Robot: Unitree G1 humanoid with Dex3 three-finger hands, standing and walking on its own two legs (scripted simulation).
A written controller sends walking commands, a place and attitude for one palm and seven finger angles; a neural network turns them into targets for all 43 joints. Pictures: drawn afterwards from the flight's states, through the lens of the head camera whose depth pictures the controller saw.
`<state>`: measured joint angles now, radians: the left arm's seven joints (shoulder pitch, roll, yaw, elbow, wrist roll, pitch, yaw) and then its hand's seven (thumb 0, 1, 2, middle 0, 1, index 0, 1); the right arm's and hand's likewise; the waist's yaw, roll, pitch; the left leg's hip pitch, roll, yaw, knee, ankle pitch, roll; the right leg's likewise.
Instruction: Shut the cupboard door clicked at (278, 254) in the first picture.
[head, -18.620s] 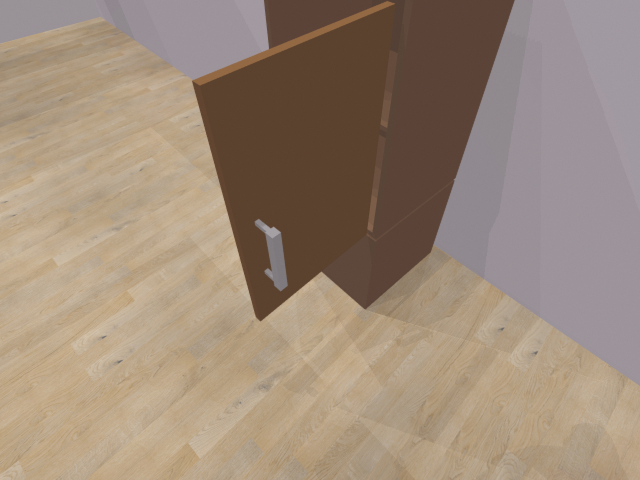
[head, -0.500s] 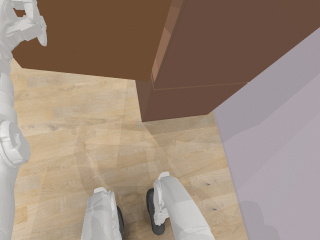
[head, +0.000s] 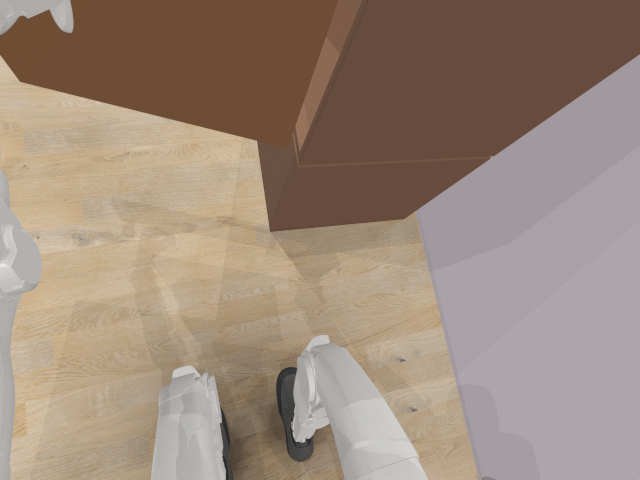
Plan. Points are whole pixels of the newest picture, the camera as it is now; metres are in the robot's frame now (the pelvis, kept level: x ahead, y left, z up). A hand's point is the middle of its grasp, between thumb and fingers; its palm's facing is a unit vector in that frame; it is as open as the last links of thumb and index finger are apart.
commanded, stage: pull the fist back off the door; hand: left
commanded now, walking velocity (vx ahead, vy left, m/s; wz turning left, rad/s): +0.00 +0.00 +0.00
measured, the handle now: out of the picture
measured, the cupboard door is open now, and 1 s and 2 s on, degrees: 72 71 71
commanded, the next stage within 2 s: draw the hand back to the body in 0.82 s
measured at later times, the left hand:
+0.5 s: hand (53, 14) +0.57 +0.18 +0.08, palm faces +0.09 -0.99 -0.06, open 3.1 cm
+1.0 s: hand (66, 66) +0.52 +0.17 +0.08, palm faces +0.09 -1.00 -0.03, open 3.1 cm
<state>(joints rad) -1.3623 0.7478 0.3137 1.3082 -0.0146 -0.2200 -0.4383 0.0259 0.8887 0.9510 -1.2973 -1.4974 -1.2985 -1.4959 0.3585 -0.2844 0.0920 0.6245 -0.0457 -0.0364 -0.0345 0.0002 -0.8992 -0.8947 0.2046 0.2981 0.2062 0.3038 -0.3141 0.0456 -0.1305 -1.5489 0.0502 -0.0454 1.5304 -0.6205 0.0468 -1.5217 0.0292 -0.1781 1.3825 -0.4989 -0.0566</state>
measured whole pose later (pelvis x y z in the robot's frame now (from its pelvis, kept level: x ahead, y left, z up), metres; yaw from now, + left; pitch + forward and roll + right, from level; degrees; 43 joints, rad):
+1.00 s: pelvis +0.01 +0.00 +0.04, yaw +3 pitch +29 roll -3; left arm -0.90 0.39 0.33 1.17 -0.04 -0.54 -0.07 0.02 0.89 0.90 -1.30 -1.50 -1.30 -1.50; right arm 0.28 -0.25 0.03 0.61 -0.04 0.04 0.04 0.00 -0.90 -0.90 0.20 0.30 0.20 0.30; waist -0.19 0.04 -0.16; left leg -1.29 0.02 0.02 1.38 -0.59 0.05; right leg -1.31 0.01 -0.11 1.29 -0.49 -0.05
